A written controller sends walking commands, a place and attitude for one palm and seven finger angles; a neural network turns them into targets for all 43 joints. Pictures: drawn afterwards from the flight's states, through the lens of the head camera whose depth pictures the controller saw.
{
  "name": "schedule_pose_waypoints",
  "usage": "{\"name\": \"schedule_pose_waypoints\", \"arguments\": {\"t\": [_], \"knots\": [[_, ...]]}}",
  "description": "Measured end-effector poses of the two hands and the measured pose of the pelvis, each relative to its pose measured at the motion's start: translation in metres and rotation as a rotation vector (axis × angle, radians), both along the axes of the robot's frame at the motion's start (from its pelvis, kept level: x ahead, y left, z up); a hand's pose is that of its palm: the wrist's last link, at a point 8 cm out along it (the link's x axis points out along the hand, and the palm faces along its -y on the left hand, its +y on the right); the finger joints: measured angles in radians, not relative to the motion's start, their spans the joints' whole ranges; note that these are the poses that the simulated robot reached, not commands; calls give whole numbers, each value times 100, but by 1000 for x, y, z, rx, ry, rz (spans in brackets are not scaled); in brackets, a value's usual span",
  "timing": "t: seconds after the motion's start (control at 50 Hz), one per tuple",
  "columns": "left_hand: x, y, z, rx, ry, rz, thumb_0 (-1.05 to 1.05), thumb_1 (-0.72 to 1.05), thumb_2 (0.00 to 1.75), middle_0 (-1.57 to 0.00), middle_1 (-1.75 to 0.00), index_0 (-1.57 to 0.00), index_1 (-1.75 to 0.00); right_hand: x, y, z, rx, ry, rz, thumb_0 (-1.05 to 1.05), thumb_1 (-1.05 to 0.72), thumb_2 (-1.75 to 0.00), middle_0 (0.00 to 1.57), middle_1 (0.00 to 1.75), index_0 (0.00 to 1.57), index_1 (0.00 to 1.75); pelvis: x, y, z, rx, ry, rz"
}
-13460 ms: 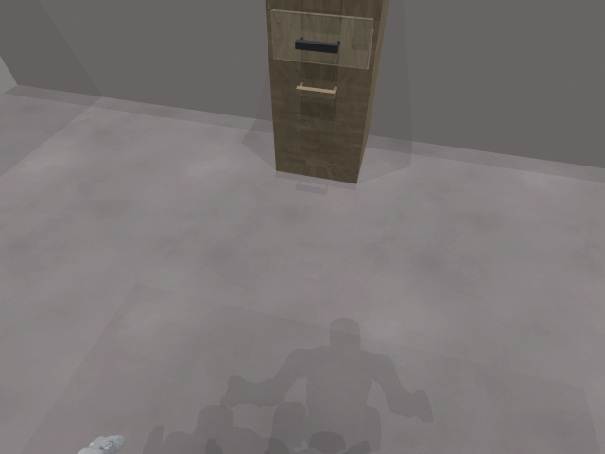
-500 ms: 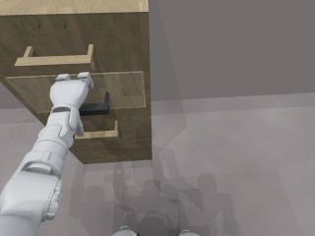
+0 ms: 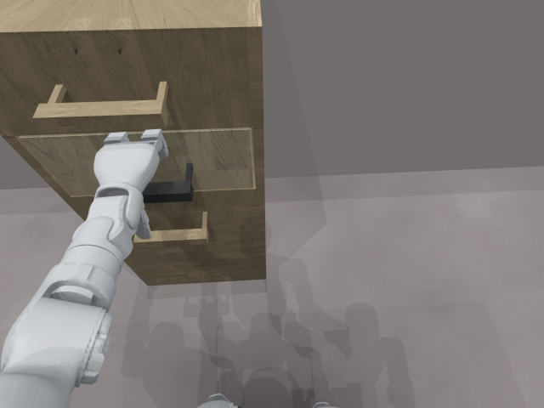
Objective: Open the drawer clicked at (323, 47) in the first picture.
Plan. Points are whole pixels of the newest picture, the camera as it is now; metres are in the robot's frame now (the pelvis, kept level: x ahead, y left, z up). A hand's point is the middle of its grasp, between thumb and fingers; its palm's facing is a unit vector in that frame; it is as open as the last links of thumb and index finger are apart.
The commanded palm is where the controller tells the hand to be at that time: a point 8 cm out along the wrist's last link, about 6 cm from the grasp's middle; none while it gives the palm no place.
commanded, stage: lower the fingers behind the handle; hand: left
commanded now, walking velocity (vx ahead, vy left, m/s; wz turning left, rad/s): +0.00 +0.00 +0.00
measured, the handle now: (148, 181) +0.52 +0.21 -0.05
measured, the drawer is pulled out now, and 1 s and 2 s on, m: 0.00 0.00 0.00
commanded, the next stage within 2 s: close the thumb around the handle in 1.58 s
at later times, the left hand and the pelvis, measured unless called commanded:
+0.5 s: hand (147, 196) +0.46 +0.20 -0.02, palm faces -0.08 -0.03 -1.00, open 13.8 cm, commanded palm +0.45 +0.20 +0.03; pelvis +0.00 +0.00 -0.01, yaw +0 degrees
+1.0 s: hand (150, 206) +0.47 +0.21 -0.06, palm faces -0.07 -0.05 -1.00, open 13.8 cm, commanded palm +0.45 +0.20 +0.00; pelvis -0.01 +0.01 -0.04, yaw -1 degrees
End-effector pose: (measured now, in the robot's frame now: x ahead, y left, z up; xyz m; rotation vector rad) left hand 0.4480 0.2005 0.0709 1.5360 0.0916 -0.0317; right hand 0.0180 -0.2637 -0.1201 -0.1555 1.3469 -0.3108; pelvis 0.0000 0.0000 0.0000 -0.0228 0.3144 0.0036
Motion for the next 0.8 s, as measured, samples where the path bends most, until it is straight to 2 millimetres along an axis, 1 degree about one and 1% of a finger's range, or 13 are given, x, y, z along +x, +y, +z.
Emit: {"name": "schedule_pose_waypoints", "arguments": {"t": [0.12, 0.26, 0.46, 0.8], "knots": [[-3, -6, -6, -13, -9, -39, 0, -49, 30, -32, -121, -31, -120, 0, -3, -2, -5, 18, 11, 0, -91, -90, 21, 30, 20, 30, 1, 0, -2, -1, 7, 7], [-2, -6, -18, -4, -24, -22, 0, -49, 30, -32, -121, -31, -120, -2, -5, -6, -10, 18, 7, 0, -91, -90, 20, 30, 20, 30, -1, -1, -7, -3, 29, 3], [0, -1, -30, 1, -4, 1, 0, -49, 30, -32, -121, -31, -120, -10, -3, -11, -13, 33, -4, 0, -91, -90, 20, 30, 20, 30, -3, -1, -12, -6, 48, 0], [3, 11, -58, -8, 3, -5, 0, -49, 30, -32, -121, -31, -120, -30, 2, -21, -33, 79, -7, 0, -91, -90, 21, 30, 20, 30, -10, 5, -28, -21, 102, 0]]}}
